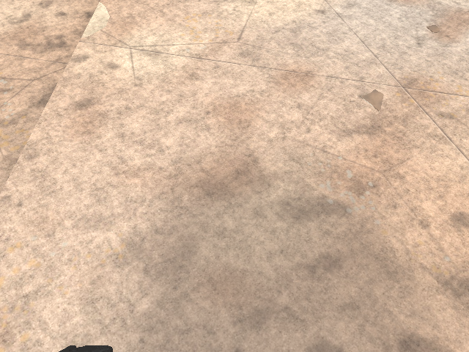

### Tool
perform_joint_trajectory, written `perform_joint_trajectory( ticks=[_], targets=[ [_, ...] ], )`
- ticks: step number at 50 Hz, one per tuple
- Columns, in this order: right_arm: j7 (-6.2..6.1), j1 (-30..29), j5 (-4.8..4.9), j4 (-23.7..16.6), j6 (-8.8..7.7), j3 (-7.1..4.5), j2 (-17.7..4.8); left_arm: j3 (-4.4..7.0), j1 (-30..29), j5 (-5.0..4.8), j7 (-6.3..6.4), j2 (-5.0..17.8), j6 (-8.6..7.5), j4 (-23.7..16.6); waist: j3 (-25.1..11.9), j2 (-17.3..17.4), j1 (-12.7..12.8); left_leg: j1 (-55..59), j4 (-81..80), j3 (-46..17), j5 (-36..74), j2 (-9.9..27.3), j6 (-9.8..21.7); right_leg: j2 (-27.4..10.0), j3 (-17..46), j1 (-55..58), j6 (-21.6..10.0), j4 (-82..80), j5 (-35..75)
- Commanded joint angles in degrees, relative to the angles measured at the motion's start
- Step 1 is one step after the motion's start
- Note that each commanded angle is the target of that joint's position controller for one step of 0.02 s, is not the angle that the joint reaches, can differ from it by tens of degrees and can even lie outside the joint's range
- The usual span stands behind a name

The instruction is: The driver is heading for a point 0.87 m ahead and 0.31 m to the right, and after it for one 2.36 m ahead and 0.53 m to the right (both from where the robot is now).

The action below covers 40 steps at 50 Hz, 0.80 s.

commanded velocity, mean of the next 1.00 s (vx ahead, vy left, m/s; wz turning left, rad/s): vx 0.50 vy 0.00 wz -0.15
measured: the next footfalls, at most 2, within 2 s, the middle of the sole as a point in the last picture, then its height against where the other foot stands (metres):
right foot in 0.12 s outside the picture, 0.11 m lower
left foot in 0.62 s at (195, 350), level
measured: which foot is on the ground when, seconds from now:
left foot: down 0.00-0.10, up 0.12-0.60, down 0.62-1.00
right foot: up 0.00-0.10, down 0.12-0.64, up 0.66-1.00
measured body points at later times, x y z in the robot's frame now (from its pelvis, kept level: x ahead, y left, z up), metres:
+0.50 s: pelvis +0.30 -0.05 -0.09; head +0.32 -0.05 +0.36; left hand +0.29 +0.22 -0.23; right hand +0.49 -0.29 -0.19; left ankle +0.48 +0.10 -0.78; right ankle +0.21 -0.14 -0.83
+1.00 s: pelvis +0.56 -0.01 -0.08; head +0.58 -0.01 +0.37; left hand +0.76 +0.22 -0.20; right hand +0.53 -0.29 -0.22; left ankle +0.50 +0.09 -0.83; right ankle +0.70 -0.22 -0.76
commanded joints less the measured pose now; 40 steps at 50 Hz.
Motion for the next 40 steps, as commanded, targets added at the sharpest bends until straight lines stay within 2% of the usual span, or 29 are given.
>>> perform_joint_trajectory(
  ticks=[1, 3, 4, 5, 6, 7, 8, 9, 10, 11, 12, 13, 14, 15, 17, 20, 23, 25, 27, 29, 30, 31, 32, 33, 34, 35, 36, 37, 40],
  targets=[
    [-0.70, 4.3, 0.11, -1.7, 0.69, -1.26, -6.7, -0.88, -9.0, -0.66, -1.57, 1.7, -0.82, -5.1, 6.0, 5.4, -1.6, 0.3, 0.7, -11.2, 10.5, 14.7, 8.2, -1.1, 1.1, -4.3, -0.4, -4.1, -0.8],
    [-0.80, 4.7, -0.07, -2.4, 1.36, -1.38, -7.6, -1.24, -7.7, -0.94, -1.64, 2.3, -0.95, -4.2, 6.6, 5.1, -1.4, 2.3, 5.9, -12.7, 13.5, 15.0, 7.6, -2.1, 1.4, -2.6, -0.1, -7.4, -3.3],
    [-0.55, 4.4, -0.23, -2.4, 1.62, -1.48, -8.0, -0.93, -4.6, -0.71, -1.45, 3.2, -1.03, -3.0, 5.5, 4.3, 0.1, 1.6, 10.6, -12.2, 17.5, 14.4, 7.3, -1.7, 0.3, 1.9, -0.5, -8.6, -4.8],
    [-0.05, 3.7, -0.38, -2.5, 1.86, -1.44, -8.2, -0.17, 2.8, -0.34, -1.04, 4.3, -1.26, -0.5, 2.3, 1.9, 4.0, -1.5, 18.8, -9.9, 23.4, 12.3, 6.8, 0.2, -2.4, 12.4, -1.4, -10.5, -4.3],
    [0.61, 3.5, -0.61, -2.6, 1.64, -1.26, -7.8, 1.08, 14.2, 0.39, -0.46, 6.7, -1.19, 3.4, -3.6, 0.4, 8.8, -9.1, 31.8, -7.4, 25.7, 9.0, 5.7, 0.7, -3.7, 29.4, -2.8, -6.8, -2.6],
    [1.47, 8.0, -0.89, -2.5, 0.66, -0.47, -3.5, 1.34, 21.4, 1.42, -0.26, 9.6, -1.05, 5.1, -11.9, -9.2, 9.5, -29.1, 55.8, -5.3, -9.1, 3.1, 2.4, -7.5, 3.0, 51.9, -6.8, 8.9, 17.2],
    [1.93, 12.9, 0.64, -2.5, -0.97, 0.29, -3.9, 1.52, 25.2, 0.71, 0.23, 10.8, -0.18, 5.4, -19.7, -14.9, 9.8, -41.2, 67.9, -11.8, -16.4, 1.5, 1.1, -14.9, 14.9, 63.1, -11.0, 14.6, 21.5],
    [1.86, 9.1, 2.52, -5.9, -2.43, 0.24, -6.3, 2.99, 29.4, -1.19, 0.49, 14.5, 0.93, 7.0, -24.2, -15.9, 12.0, -48.9, 69.5, -13.2, -12.1, 2.0, 0.5, -20.5, 29.7, 64.4, -16.7, 3.4, -8.4],
    [1.16, 0.8, 3.89, -8.6, -2.59, 0.18, -7.0, 2.76, 26.1, -0.66, 1.52, 13.6, 1.58, 6.5, -18.1, -7.3, 11.1, -55.0, 68.9, -8.8, -5.8, 4.7, 0.0, -20.9, 35.0, 58.2, -16.9, -5.8, -30.9],
    [0.05, -5.5, 2.79, -9.6, -2.11, -0.10, -7.7, 1.17, 18.4, 0.98, 2.31, 9.1, 1.22, 3.8, -11.5, 1.5, 10.2, -55.2, 66.3, -7.7, 3.1, 6.9, 0.2, -20.0, 33.6, 47.7, -15.0, -10.0, -33.6],
    [-0.66, -4.9, 1.49, -9.6, -1.11, -0.38, -8.2, 0.23, 11.8, 1.72, 2.24, 7.8, 0.01, 2.2, -8.0, 3.5, 6.3, -49.2, 58.5, -9.5, 10.2, 9.1, 0.0, -19.9, 31.8, 35.8, -14.7, -10.6, -27.3],
    [-0.92, -3.8, -0.43, -8.7, 0.01, -0.56, -6.9, -0.28, 7.3, 1.71, 1.97, 6.0, -0.86, 1.9, -3.9, 3.6, 3.1, -42.6, 51.9, -10.8, 12.6, 10.8, -1.3, -16.4, 26.2, 25.2, -13.2, -10.9, -18.4],
    [-0.84, -2.7, -1.08, -8.4, 0.86, -0.61, -5.1, -0.36, 6.7, 1.45, 1.86, 5.4, -0.98, 2.6, -0.8, 1.5, 1.7, -37.8, 45.2, -10.4, 12.8, 11.7, -1.8, -12.6, 18.4, 18.4, -11.1, -12.3, -15.8],
    [-0.85, -3.2, -1.14, -8.8, 1.14, -0.59, -4.3, -0.25, 7.3, 1.56, 2.12, 5.5, -1.03, 3.0, -0.1, -0.5, 1.6, -35.2, 39.7, -9.6, 13.5, 11.8, -2.3, -10.2, 14.3, 15.8, -10.4, -13.8, -14.2],
    [-0.57, -7.2, -1.40, -10.6, 0.96, -0.70, -4.3, 0.02, 11.0, 1.57, 3.39, 6.3, -1.04, 4.4, 0.2, -1.0, 2.7, -34.0, 29.5, -8.4, 19.6, 11.4, -2.8, -8.4, 9.3, 16.2, -10.1, -14.9, -6.5],
    [0.45, -14.3, -1.34, -12.3, 0.69, 0.18, -2.0, 0.63, 14.8, 0.29, 4.58, 7.5, -0.44, 5.8, -0.2, -0.1, 5.3, -31.2, 12.9, -5.9, 29.5, 8.9, -1.5, -6.2, 4.2, 20.7, -8.0, -16.3, -5.3],
    [1.39, -20.9, -0.55, -13.9, 0.84, 0.40, -2.1, 0.84, 18.5, -0.66, 4.72, 7.6, 0.16, 7.4, 1.5, 0.4, 7.9, -31.3, 4.8, -4.5, 32.8, 7.0, -0.6, -6.6, 3.5, 26.6, -7.1, -17.0, -11.7],
    [2.14, -24.9, -0.40, -15.5, 0.64, 0.31, -2.9, 0.92, 21.1, -0.79, 4.59, 7.6, 0.68, 8.7, 3.2, 0.5, 9.1, -33.3, 2.3, -4.4, 30.9, 6.2, 0.4, -8.2, 4.4, 31.3, -6.9, -15.9, -14.0],
    [2.95, -26.7, -0.42, -16.7, 0.27, 0.25, -3.4, 1.24, 21.7, -0.66, 4.75, 8.4, 1.32, 9.4, 3.9, 0.1, 8.8, -33.6, 0.5, -4.3, 26.5, 5.7, 1.8, -9.9, 5.0, 35.1, -6.4, -14.0, -12.6],
    [3.17, -23.9, -0.41, -16.6, -0.19, -0.49, -5.2, 1.41, 20.6, -0.65, 4.75, 9.3, 1.85, 9.3, 2.0, -0.9, 6.0, -24.9, -2.2, -3.1, 23.0, 3.6, 3.1, -9.6, 5.3, 34.6, -5.2, -9.6, -4.9],
    [2.98, -17.7, -0.62, -14.8, -0.36, -1.58, -7.2, 1.20, 18.9, -0.75, 4.67, 9.1, 1.90, 8.9, -1.6, -0.9, 2.4, -14.4, -3.5, -2.1, 23.7, 2.2, 4.3, -7.4, 4.0, 32.3, -4.0, -3.3, 2.5],
    [2.53, -6.4, -1.26, -11.9, -0.58, -3.13, -11.0, 0.57, 17.2, -0.22, 4.59, 7.8, 1.74, 7.6, -9.0, 0.9, -2.3, 3.3, -0.5, -6.2, 27.2, 6.1, 6.8, -3.9, 1.8, 23.7, -2.0, 9.5, -0.8],
    [1.82, 2.2, -2.16, -10.7, -0.28, -4.57, -16.9, -0.88, 21.4, 0.53, 4.42, 2.8, 0.75, 6.3, -18.7, 11.8, -2.7, 26.9, -1.4, -26.6, 24.9, 21.1, 13.4, 4.4, -2.4, 3.0, 1.9, 32.3, -25.1],
    [1.82, 4.0, -1.49, -10.2, 0.11, -3.76, -14.5, -1.10, 23.2, -0.41, 3.84, 3.2, -0.48, 6.9, -25.1, 18.6, -2.6, 31.5, -9.6, -44.8, 17.0, 27.4, 17.8, 7.5, 4.5, -6.6, 2.5, 43.6, -53.7],
    [1.67, -0.3, -1.16, -10.8, 0.15, -2.69, -11.1, 0.51, 19.4, -1.93, 3.81, 8.2, -0.76, 6.7, -16.0, 13.0, -2.4, 24.5, -11.6, -38.5, 11.0, 25.5, 15.0, 4.2, 6.5, -11.8, 2.2, 48.0, -51.3],
    [1.51, -5.1, -1.02, -11.7, 0.13, -2.05, -9.1, 0.66, 15.2, -2.07, 4.06, 8.5, -0.54, 5.3, -8.6, 10.1, -0.9, 15.0, -13.6, -30.0, 10.5, 23.4, 12.5, 1.0, 4.2, -12.4, 1.8, 46.5, -46.0],
    [1.75, -9.4, -1.28, -11.9, -0.06, -1.42, -7.1, 0.84, 13.2, -1.57, 4.46, 7.6, 0.09, 5.0, -3.7, 7.3, 1.2, 5.9, -16.6, -24.3, 12.0, 20.9, 11.1, -1.1, 3.4, -9.8, 1.9, 43.1, -41.9],
    [1.97, -12.3, -1.69, -12.0, -0.43, -1.00, -5.4, 1.29, 13.9, -1.07, 4.85, 7.0, 1.07, 5.4, -1.3, 8.5, 3.4, -0.1, -19.0, -19.5, 14.3, 18.8, 9.7, -2.7, 4.0, -6.5, 1.9, 39.9, -39.0],
    [2.02, -13.7, -1.97, -10.7, -1.26, -1.37, -5.8, 1.23, 16.1, -1.09, 4.97, 3.7, 3.20, 5.3, 0.4, 8.3, 6.2, -6.2, -23.4, -10.9, 20.9, 17.4, 9.3, -3.6, 4.5, -2.6, 2.5, 37.4, -33.6]
  ],
)
Keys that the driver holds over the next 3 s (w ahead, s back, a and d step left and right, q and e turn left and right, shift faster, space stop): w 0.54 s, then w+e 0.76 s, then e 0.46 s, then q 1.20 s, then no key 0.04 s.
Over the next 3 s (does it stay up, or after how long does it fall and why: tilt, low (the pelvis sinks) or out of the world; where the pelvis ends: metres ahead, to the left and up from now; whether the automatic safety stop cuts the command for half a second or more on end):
stays up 0.94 -0.18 -0.09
